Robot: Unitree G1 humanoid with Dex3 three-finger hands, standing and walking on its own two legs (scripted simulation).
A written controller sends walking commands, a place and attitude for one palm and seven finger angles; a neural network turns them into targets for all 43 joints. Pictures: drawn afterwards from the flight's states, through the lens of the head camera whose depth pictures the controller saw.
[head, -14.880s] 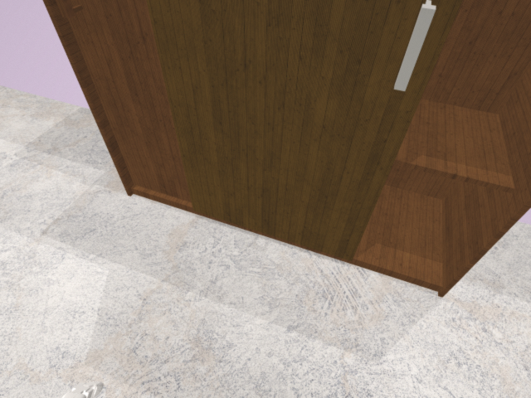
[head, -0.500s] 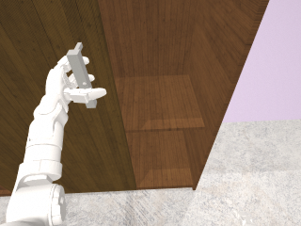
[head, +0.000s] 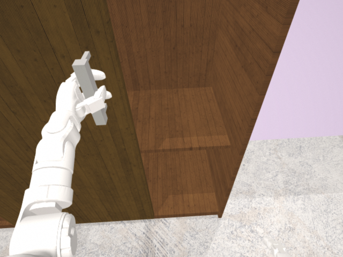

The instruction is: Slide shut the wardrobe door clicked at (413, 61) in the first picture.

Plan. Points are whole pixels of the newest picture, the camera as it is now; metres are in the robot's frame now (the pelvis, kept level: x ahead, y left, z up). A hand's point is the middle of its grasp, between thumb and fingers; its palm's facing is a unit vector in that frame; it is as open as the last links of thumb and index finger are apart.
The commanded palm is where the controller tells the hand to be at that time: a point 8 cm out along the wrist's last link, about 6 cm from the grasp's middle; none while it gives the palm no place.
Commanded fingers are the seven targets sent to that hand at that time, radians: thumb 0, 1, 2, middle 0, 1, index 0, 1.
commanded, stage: grip the handle and tug to test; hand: left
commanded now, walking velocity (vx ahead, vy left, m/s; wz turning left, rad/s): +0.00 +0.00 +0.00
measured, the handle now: (94, 89) +0.45 +0.20 +0.19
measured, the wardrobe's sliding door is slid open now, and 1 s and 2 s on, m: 0.37 0.37 0.37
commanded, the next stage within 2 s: tug the door sideways, standing still in 0.62 s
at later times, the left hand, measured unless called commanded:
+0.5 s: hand (100, 99) +0.41 +0.17 +0.20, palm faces +0.08 -1.00 +0.00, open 5.7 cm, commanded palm +0.36 +0.23 +0.20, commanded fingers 0.00 0.90 0.90 -0.45 -1.40 -0.45 -1.40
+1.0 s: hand (100, 99) +0.41 +0.17 +0.20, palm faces +0.15 -0.99 -0.01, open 5.6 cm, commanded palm +0.38 +0.19 +0.20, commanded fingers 0.00 0.90 0.90 -0.45 -1.40 -0.45 -1.40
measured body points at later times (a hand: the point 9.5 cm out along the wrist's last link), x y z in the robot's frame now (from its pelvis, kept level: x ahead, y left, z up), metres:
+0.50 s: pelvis +0.00 +0.00 +0.00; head -0.01 -0.03 +0.45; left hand +0.40 +0.22 +0.20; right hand +0.12 -0.26 -0.11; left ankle +0.03 +0.14 -0.73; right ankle -0.07 -0.11 -0.73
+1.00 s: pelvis +0.03 +0.00 +0.00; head +0.03 -0.02 +0.45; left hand +0.39 +0.22 +0.20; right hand +0.21 -0.23 -0.10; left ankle +0.03 +0.14 -0.73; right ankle -0.06 -0.11 -0.73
